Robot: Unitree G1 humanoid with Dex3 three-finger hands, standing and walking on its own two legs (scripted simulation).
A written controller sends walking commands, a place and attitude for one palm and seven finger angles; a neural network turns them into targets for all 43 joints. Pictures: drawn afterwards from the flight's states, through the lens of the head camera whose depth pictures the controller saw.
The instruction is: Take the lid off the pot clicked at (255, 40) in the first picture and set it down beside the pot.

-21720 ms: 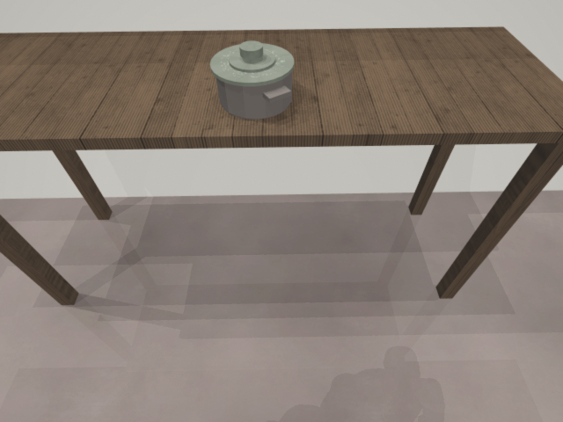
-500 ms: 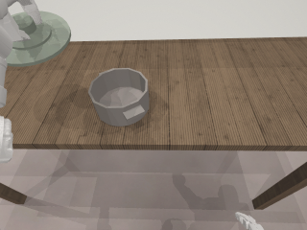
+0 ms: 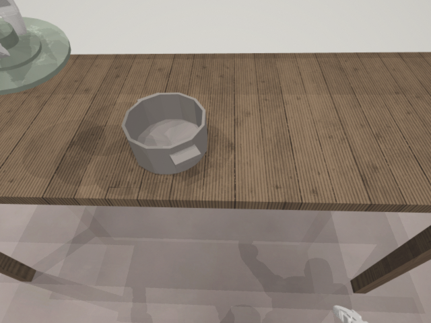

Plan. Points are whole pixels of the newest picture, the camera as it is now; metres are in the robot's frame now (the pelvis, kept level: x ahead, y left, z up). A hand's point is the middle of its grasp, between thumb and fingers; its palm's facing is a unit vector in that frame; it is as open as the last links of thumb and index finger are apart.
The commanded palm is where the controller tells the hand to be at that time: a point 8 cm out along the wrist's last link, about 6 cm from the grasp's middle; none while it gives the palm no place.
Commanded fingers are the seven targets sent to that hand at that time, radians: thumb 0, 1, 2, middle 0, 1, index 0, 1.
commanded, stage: move the lid sideways beside the pot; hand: left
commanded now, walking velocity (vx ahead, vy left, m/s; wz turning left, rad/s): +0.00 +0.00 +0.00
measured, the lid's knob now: out of the picture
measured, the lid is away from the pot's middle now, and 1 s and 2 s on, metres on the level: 0.22 0.23 0.24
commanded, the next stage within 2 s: lower the lid onto the table in 0.20 s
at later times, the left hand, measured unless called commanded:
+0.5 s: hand out of the picture +0.45 +0.33 +0.30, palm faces -0.15 -0.11 -0.98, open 7.9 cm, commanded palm +0.43 +0.33 +0.36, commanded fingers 0.00 0.53 1.13 -0.94 -1.01 -0.90 -0.93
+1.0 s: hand out of the picture +0.44 +0.33 +0.27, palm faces -0.20 -0.11 -0.97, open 8.0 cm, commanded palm +0.43 +0.33 +0.33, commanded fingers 0.00 0.53 1.13 -0.94 -1.01 -0.90 -0.93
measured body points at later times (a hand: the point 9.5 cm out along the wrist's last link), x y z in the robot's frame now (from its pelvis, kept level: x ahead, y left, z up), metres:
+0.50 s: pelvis +0.01 -0.01 +0.00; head +0.05 -0.03 +0.45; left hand +0.45 +0.33 +0.36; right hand +0.08 -0.28 -0.13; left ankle +0.04 +0.08 -0.74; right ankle -0.02 -0.12 -0.74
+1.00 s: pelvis +0.00 +0.00 +0.00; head +0.04 -0.02 +0.45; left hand +0.44 +0.33 +0.32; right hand +0.10 -0.27 -0.12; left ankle +0.04 +0.08 -0.74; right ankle -0.02 -0.12 -0.74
